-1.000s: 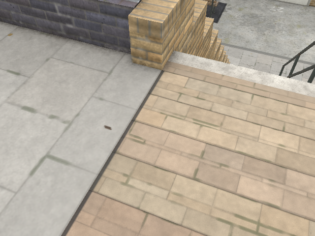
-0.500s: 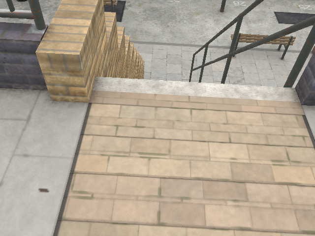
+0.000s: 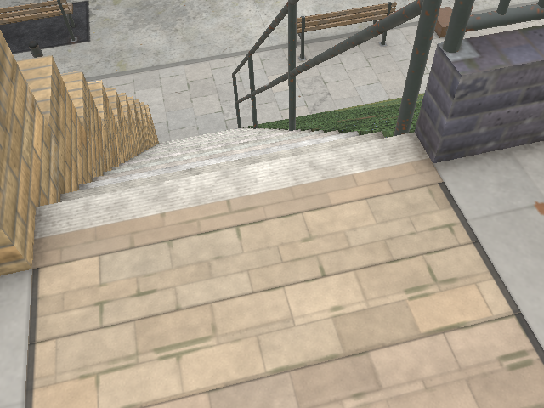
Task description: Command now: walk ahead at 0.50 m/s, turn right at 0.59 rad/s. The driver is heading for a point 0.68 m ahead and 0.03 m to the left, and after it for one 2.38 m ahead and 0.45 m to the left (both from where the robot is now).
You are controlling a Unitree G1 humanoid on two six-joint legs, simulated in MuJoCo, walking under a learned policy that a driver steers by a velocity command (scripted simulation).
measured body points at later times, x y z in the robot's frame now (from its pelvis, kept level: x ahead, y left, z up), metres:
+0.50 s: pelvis +0.27 +0.04 +0.00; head +0.30 +0.05 +0.45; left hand +0.43 +0.29 -0.12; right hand +0.33 -0.24 -0.10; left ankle +0.33 +0.13 -0.74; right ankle +0.19 -0.08 -0.65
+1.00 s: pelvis +0.50 -0.07 +0.00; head +0.53 -0.09 +0.45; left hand +0.71 +0.15 -0.09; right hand +0.51 -0.36 -0.14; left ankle +0.46 +0.09 -0.65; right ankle +0.53 -0.17 -0.74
